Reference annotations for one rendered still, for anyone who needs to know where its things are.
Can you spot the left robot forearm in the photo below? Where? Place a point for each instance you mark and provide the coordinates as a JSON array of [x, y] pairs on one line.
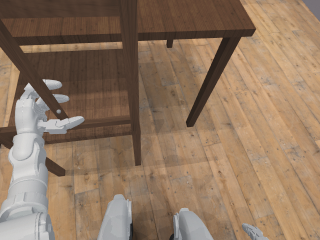
[[29, 182]]

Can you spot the table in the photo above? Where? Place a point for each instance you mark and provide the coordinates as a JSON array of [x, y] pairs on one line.
[[156, 20]]

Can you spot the left robot thigh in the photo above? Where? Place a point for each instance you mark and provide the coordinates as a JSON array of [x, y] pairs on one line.
[[117, 218]]

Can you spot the robot thigh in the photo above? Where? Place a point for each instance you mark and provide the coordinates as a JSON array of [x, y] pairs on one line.
[[117, 218], [188, 226]]

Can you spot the robot right hand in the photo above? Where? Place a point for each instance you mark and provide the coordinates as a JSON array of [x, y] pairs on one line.
[[254, 232]]

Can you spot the right robot thigh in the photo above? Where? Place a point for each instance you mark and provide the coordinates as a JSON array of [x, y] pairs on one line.
[[188, 226]]

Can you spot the robot left hand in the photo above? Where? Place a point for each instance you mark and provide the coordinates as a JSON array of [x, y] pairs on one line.
[[28, 112]]

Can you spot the robot left upper arm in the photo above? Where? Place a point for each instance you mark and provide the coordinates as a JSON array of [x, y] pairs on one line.
[[36, 226]]

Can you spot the chair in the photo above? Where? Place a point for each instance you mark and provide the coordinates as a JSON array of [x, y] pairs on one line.
[[102, 84]]

